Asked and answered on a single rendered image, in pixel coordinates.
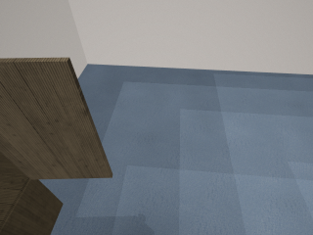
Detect cupboard door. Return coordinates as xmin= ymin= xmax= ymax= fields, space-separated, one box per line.
xmin=0 ymin=57 xmax=112 ymax=180

